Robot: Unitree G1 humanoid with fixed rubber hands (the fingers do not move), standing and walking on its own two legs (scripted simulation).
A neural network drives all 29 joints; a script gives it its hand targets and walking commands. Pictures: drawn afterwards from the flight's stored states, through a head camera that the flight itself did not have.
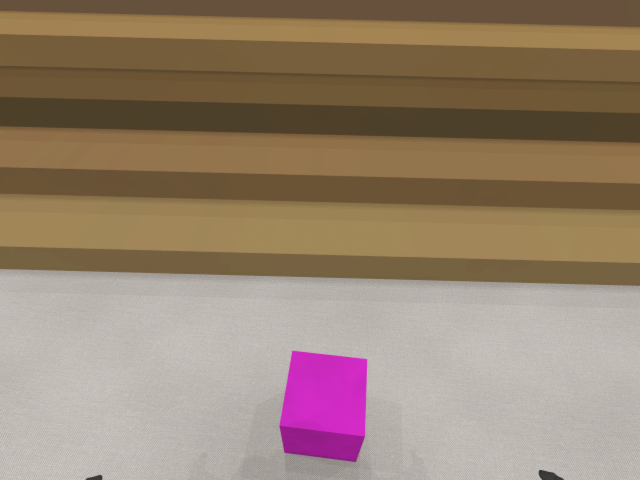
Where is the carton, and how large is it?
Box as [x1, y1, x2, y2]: [279, 351, 366, 461]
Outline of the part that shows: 292,351 279,425 284,452 355,461 364,437 366,359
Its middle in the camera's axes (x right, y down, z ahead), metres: +0.02 +0.47 +1.10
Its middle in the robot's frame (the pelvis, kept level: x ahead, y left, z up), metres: +0.44 -0.02 -0.66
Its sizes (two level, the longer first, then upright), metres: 0.210 0.200 0.250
